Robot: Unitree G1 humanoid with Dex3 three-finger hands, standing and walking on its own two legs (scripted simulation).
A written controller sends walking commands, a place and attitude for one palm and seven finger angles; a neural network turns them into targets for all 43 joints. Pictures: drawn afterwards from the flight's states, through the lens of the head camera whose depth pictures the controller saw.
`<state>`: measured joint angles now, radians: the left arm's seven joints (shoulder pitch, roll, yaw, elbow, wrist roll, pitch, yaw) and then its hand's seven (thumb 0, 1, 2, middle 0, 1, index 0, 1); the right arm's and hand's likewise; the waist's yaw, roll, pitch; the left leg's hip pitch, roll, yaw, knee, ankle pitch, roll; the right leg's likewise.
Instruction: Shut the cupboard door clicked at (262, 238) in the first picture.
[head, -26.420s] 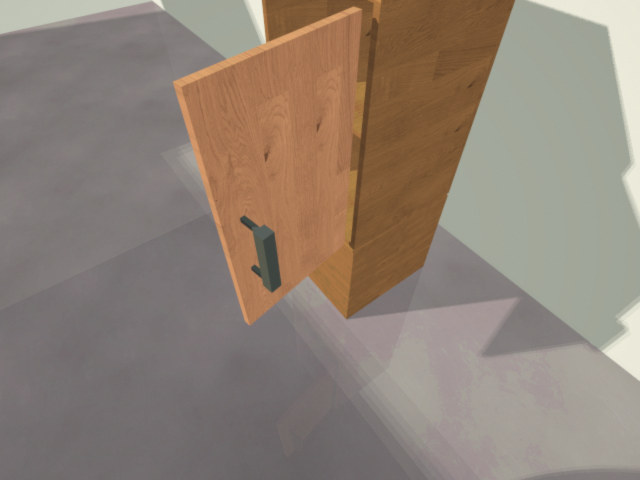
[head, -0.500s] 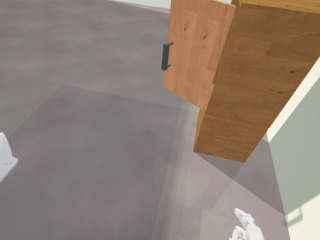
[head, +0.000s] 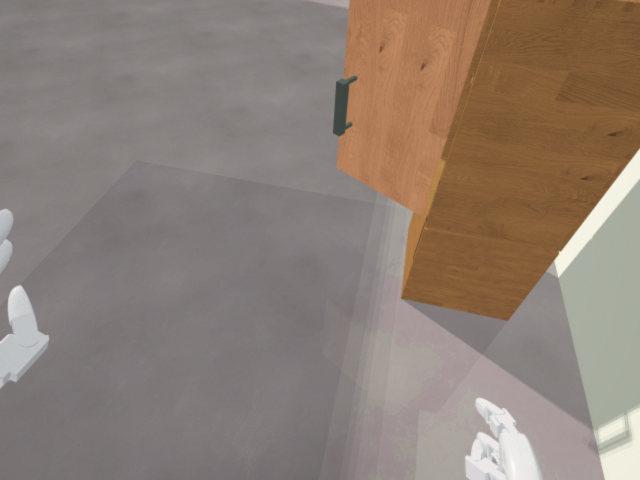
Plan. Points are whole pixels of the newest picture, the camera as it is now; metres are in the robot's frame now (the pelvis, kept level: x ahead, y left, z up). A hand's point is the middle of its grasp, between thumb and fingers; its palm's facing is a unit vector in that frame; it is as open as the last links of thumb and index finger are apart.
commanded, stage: stop stepping back and stand still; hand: left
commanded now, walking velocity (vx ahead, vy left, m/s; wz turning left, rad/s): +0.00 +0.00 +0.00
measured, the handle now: (346, 105) +1.08 -0.03 -0.09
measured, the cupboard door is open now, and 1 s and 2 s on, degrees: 61 61 61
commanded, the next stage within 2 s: let the arm hang, fingers relaxed in 0.06 s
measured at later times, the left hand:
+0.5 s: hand out of the picture +0.00 +0.19 -0.17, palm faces +0.01 -0.98 -0.19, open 7.0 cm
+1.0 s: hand out of the picture -0.02 +0.21 -0.16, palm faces +0.01 -0.97 -0.25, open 7.4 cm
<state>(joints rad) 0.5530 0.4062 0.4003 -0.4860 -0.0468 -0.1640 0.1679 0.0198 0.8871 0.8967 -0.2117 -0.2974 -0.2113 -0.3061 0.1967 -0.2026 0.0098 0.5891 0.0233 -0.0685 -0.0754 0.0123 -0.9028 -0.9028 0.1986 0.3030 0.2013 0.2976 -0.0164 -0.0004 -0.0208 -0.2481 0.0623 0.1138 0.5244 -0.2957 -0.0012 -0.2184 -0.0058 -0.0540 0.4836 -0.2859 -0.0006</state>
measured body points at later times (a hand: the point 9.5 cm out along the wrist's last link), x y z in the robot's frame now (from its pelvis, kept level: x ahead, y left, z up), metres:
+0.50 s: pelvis -0.03 +0.01 +0.00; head -0.02 +0.02 +0.45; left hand +0.00 +0.24 -0.15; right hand +0.02 -0.25 -0.14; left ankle -0.01 +0.11 -0.74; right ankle -0.02 -0.12 -0.74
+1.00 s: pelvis -0.04 +0.02 +0.01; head -0.04 +0.01 +0.46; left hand -0.02 +0.26 -0.14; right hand -0.03 -0.22 -0.15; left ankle -0.01 +0.11 -0.74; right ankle -0.02 -0.12 -0.74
